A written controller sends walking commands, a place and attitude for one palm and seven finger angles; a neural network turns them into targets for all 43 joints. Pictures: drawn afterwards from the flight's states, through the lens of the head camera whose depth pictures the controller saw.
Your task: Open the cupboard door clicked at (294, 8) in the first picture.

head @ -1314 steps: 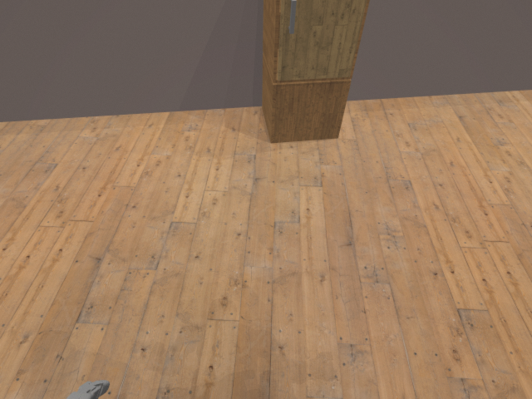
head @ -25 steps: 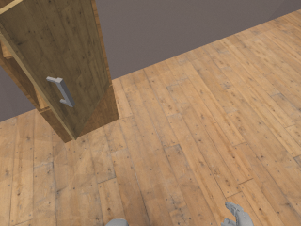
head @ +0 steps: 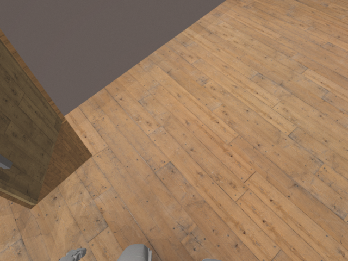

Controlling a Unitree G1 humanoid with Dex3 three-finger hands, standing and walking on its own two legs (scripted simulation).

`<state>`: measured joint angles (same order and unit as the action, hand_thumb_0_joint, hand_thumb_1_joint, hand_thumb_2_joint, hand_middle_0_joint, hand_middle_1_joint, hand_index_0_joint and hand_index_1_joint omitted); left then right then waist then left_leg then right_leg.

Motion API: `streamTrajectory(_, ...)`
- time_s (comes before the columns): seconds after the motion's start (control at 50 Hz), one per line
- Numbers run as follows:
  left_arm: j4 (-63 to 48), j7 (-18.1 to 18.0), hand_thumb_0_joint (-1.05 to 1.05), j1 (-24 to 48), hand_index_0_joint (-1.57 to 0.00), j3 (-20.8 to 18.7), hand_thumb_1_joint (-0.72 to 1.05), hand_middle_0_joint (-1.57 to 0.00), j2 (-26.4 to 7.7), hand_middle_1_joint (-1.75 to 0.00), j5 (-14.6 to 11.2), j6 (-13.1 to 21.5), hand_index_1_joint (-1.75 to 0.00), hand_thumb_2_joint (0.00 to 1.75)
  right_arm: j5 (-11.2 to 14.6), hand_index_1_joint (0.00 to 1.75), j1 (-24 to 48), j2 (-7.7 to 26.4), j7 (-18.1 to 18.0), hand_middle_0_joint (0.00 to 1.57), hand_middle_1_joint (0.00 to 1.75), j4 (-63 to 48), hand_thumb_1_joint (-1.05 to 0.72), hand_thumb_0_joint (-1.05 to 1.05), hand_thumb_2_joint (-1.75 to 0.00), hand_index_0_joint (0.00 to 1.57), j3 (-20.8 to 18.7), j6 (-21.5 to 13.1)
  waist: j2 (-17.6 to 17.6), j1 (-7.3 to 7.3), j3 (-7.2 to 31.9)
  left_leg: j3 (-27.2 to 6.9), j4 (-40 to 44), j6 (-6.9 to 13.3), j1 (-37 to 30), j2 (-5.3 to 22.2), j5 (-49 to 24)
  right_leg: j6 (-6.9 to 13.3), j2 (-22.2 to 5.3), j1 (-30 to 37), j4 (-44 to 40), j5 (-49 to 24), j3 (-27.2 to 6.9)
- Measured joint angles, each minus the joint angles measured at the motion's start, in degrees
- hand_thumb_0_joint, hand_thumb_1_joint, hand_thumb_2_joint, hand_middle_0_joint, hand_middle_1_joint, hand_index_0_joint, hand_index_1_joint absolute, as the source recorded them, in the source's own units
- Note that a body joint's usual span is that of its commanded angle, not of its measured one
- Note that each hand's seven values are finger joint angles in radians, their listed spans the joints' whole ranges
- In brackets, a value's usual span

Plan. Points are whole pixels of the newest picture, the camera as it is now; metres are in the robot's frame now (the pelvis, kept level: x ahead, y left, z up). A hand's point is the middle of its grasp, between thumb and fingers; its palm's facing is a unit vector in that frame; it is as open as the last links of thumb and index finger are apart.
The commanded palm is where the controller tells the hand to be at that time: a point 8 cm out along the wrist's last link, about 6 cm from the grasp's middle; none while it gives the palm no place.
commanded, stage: walk to a spot facing it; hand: left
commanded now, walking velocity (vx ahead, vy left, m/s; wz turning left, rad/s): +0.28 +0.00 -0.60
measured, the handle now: out of the picture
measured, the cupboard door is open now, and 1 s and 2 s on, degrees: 42 42 42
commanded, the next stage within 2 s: turn to face it in 1.50 s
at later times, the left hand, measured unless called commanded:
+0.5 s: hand (148, 183) +0.33 +0.10 -0.16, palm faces -0.37 -0.91 -0.20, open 7.4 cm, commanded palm none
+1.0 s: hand (178, 174) +0.37 +0.01 -0.16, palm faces -0.35 -0.91 -0.21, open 7.4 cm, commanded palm none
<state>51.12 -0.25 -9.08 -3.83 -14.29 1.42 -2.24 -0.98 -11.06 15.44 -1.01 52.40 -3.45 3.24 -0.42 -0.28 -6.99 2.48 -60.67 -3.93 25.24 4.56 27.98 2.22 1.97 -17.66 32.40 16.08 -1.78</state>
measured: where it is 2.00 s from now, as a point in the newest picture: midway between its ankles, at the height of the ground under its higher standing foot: (249, 166)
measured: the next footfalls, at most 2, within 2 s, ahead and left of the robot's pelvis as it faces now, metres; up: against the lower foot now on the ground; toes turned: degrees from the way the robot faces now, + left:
left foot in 0.16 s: +0.08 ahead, +0.14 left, +0.00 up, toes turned -3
right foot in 0.54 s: +0.24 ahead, -0.18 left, +0.00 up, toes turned -27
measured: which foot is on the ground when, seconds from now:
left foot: up 0.00-0.14, down 0.16-0.54, up 0.56-1.00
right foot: down 0.00-0.16, up 0.18-0.52, down 0.54-1.00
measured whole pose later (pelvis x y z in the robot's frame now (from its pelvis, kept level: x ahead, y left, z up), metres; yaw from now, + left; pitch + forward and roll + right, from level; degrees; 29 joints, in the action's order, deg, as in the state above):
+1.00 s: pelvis +0.33 -0.17 +0.01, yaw -28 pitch +0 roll +1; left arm 61.8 -0.6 -22.9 -2.3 -9.2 0.9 4.3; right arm -1.4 -3.2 10.1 1.5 54.1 -2.6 -0.8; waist 0.3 3.7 -2.7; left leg 3.5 -45.5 -2.4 32.8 5.3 11.0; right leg 6.6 5.9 2.2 16.3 18.8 -0.4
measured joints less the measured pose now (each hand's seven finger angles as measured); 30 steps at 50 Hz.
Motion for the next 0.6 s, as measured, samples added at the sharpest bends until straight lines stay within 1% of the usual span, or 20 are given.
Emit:
streamTrajectory(0.04, 0.4, 0.1, 0.01, -0.8, -0.2, 0.2, 0.9, -0.2, 0.3, -0.3, 0.1, 0.2, -0.3, 0.89, -0.1, 0.3, 0.2, -0.6, 0.4, 0.2, 0.3, -0.5, -0.91, 0.01, -0.9, 0.2, 0.1, -0.5, 1.1, 0.22, 0.6, 0.3, 5.1, -0.1, -0.5, -0.7, -0.9, 0.2, 0.2, 0.8, -1.8, -0.9, -1.7)
streamTrajectory(0.1, 1.1, 0.7, 0.01, -2.1, -0.2, 0.4, 0.9, -0.2, 0.7, -0.3, 0.2, 0.4, -0.3, 0.89, -0.1, 0.3, 0.1, -1.5, 0.9, 0.2, 0.3, -1.1, -0.91, 0.01, -0.9, 0.2, 0.3, -1.6, 2.2, 0.78, 1.9, 0.4, 14.5, 0.3, -3.0, -1.8, -1.8, 0.2, 0.7, 1.7, -2.9, -0.8, -3.9)
streamTrajectory(0.14, 1.6, 1.1, 0.01, -3.2, -0.2, 0.3, 0.9, -0.21, 0.9, -0.3, 0.1, 0.4, -0.3, 0.89, -0.1, 0.3, -0.3, -2.0, 1.0, 0.2, 0.3, -1.3, -0.91, 0.01, -0.9, 0.2, 0.6, -2.6, 2.7, 1.03, 2.9, 0.8, 22.2, 0.6, -6.0, -2.5, -4.3, -0.2, 1.2, 1.8, -2.0, 0.2, -5.3)
streamTrajectory(0.16, 1.8, 1.2, 0.01, -3.9, -0.2, 0.3, 0.9, -0.21, 1.2, -0.3, 0.0, 0.4, -0.3, 0.89, -0.2, 0.3, -0.8, -2.0, 1.0, 0.2, 0.3, -1.7, -0.91, 0.01, -0.9, 0.2, 0.8, -3.3, 2.4, 1.02, 3.8, 0.8, 27.3, 1.1, -8.1, -2.4, -4.5, -0.3, 1.8, 1.3, -0.5, 1.5, -5.7)
streamTrajectory(0.18, 2.1, 1.4, 0.01, -4.4, -0.2, 0.2, 0.9, -0.21, 1.4, -0.3, -0.2, 0.1, -0.3, 0.89, -0.6, 0.3, -1.4, -2.0, 0.8, 0.2, 0.3, -1.9, -0.91, 0.01, -0.9, 0.2, 1.0, -4.2, 1.8, 0.69, 4.4, 0.8, 29.1, 2.1, -8.7, -1.9, -8.2, -0.3, 2.5, -0.1, 3.2, 5.9, -5.3)
streamTrajectory(0.2, 2.6, 1.7, 0.01, -4.4, -0.2, 0.0, 0.9, -0.21, 1.5, -0.3, -0.2, -0.2, -0.3, 0.89, -0.9, 0.3, -1.8, -2.3, 0.5, 0.2, 0.3, -1.7, -0.91, 0.01, -0.9, 0.2, 1.1, -4.9, 1.7, 0.41, 4.6, 1.3, 28.3, 2.9, -8.8, -1.6, -9.8, -0.5, 2.4, -2.0, 8.7, 9.5, -4.2)
streamTrajectory(0.22, 3.0, 2.0, 0.01, -4.2, -0.2, -0.2, 0.9, -0.2, 1.3, -0.3, -0.1, -0.6, -0.3, 0.89, -1.1, 0.3, -2.4, -2.7, 0.3, 0.2, 0.3, -1.7, -0.91, 0.01, -0.9, 0.2, 1.4, -5.2, 1.8, 0.25, 4.6, 2.1, 28.1, 3.4, -9.7, -1.2, -9.7, -0.8, 1.7, -4.1, 14.4, 11.0, -2.5)
streamTrajectory(0.26, 3.2, 2.8, 0.01, -3.5, -0.2, -0.6, 0.9, -0.2, 0.9, -0.3, 0.4, -0.6, -0.3, 0.89, -1.5, 0.3, -4.5, -3.5, 0.3, 0.2, 0.3, -1.4, -0.91, 0.01, -0.9, 0.2, 1.8, -5.7, 1.9, -0.25, 4.9, 3.0, 30.2, 3.4, -12.1, -0.4, -9.1, -1.4, 0.1, -8.4, 24.1, 9.7, 0.4)
streamTrajectory(0.3, 2.8, 3.5, 0.01, -2.1, -0.2, -1.0, 0.9, -0.2, 0.5, -0.3, 0.6, -0.3, -0.3, 0.89, -1.5, 0.3, -6.8, -4.2, 0.3, 0.2, 0.3, -0.5, -0.91, 0.01, -0.9, 0.2, 2.3, -6.0, 2.0, -0.25, 4.6, 4.0, 33.7, 2.7, -15.0, 0.3, -9.6, -2.1, -1.9, -12.1, 29.3, 5.6, 2.4)
streamTrajectory(0.32, 2.4, 3.7, 0.01, -1.3, -0.2, -1.0, 0.9, -0.2, 0.4, -0.3, 0.6, -0.2, -0.3, 0.89, -1.5, 0.3, -7.8, -4.5, 0.2, 0.2, 0.3, 0.0, -0.91, 0.01, -0.9, 0.2, 2.4, -6.2, 1.9, -0.15, 4.4, 4.6, 35.3, 2.3, -16.4, 0.7, -9.9, -2.4, -2.8, -13.6, 30.2, 3.8, 3.1)
streamTrajectory(0.36, 1.7, 4.0, 0.01, 0.3, -0.2, -1.0, 0.91, -0.2, 0.3, -0.3, 0.5, 0.1, -0.3, 0.9, -1.5, 0.3, -9.5, -4.8, 0.0, 0.2, 0.3, 1.1, -0.91, 0.01, -0.9, 0.21, 2.6, -6.4, 1.6, -0.09, 3.5, 6.1, 37.6, 1.8, -18.9, 1.5, -9.9, -2.6, -4.3, -15.8, 29.0, 1.3, 4.2)
streamTrajectory(0.42, 1.2, 4.2, 0.01, 2.8, -0.2, -0.6, 0.91, -0.2, 0.4, -0.3, 0.3, 0.2, -0.3, 0.9, -1.6, 0.3, -11.8, -4.7, 0.0, 0.2, 0.3, 2.6, -0.91, 0.01, -0.9, 0.21, 2.6, -6.4, 0.9, -0.77, 2.4, 8.7, 39.1, 0.6, -22.4, 2.6, -8.5, -2.3, -5.3, -16.4, 21.0, -0.6, 6.2)
streamTrajectory(0.48, 1.1, 4.5, 0.01, 4.9, -0.2, -0.2, 0.91, -0.2, 0.5, -0.3, 0.2, 0.2, -0.3, 0.9, -1.7, 0.3, -13.8, -4.2, 0.2, 0.2, 0.3, 3.9, -0.91, 0.01, -0.9, 0.21, 2.4, -6.0, 0.1, -2.04, 1.6, 11.4, 38.0, -1.1, -25.3, 3.9, -5.3, -1.3, -4.8, -14.4, 12.1, -0.9, 8.5)
streamTrajectory(0.52, 0.8, 4.5, 0.01, 6.1, -0.2, 0.0, 0.91, -0.2, 0.5, -0.3, 0.2, 0.7, -0.3, 0.9, -1.6, 0.3, -15.3, -3.7, 0.3, 0.2, 0.3, 4.8, -0.91, 0.01, -0.9, 0.21, 2.3, -5.7, -0.5, -2.71, 1.3, 12.6, 34.2, -2.3, -26.3, 5.4, -1.9, 0.2, -3.5, -11.2, 7.4, -0.7, 10.0)
streamTrajectory(0.54, 0.4, 4.5, 0.01, 6.4, -0.2, 0.1, 0.91, -0.2, 0.2, -0.3, 0.2, 1.4, -0.3, 0.9, -1.3, 0.3, -16.1, -3.7, 0.4, 0.2, 0.3, 5.3, -0.91, 0.01, -0.9, 0.21, 2.3, -5.3, -0.2, -2.74, 1.3, 12.7, 29.2, -2.3, -25.3, 6.2, 0.1, 1.5, -3.0, -8.9, 4.9, -1.2, 10.2)
streamTrajectory(0.56, 0.0, 4.1, 0.01, 6.6, -0.2, -0.1, 0.91, -0.2, 0.2, -0.3, 0.2, 2.5, -0.3, 0.9, -0.7, 0.3, -15.8, -3.6, 0.6, 0.2, 0.3, 6.1, -0.91, 0.01, -0.9, 0.21, 2.3, -4.7, -0.1, -2.23, 0.9, 11.2, 19.9, -1.6, -22.3, 6.7, 1.2, 3.2, -2.5, -9.2, 6.5, -2.3, 9.9)
streamTrajectory(0.58, -0.2, 3.5, 0.01, 6.6, -0.2, -0.2, 0.91, -0.2, 0.4, -0.3, -0.1, 3.4, -0.3, 0.9, -0.3, 0.3, -14.6, -3.4, 0.7, 0.2, 0.3, 6.7, -0.91, 0.01, -0.9, 0.21, 2.2, -3.9, -0.2, -2.09, 0.3, 7.9, 9.0, -0.7, -18.0, 6.2, 2.2, 4.0, -1.9, -9.4, 8.8, -1.3, 9.7)
streamTrajectory(0.6, -0.2, 3.0, 0.01, 6.4, -0.2, -0.1, 0.91, -0.2, 0.7, -0.3, -0.5, 3.8, -0.3, 0.9, 0.0, 0.3, -13.0, -3.2, 0.8, 0.2, 0.3, 7.1, -0.91, 0.01, -0.9, 0.2, 2.0, -3.3, -0.5, -2.29, -0.4, 4.7, -0.4, 0.1, -13.7, 5.4, 1.8, 4.3, -1.3, -8.5, 9.3, -0.1, 9.6)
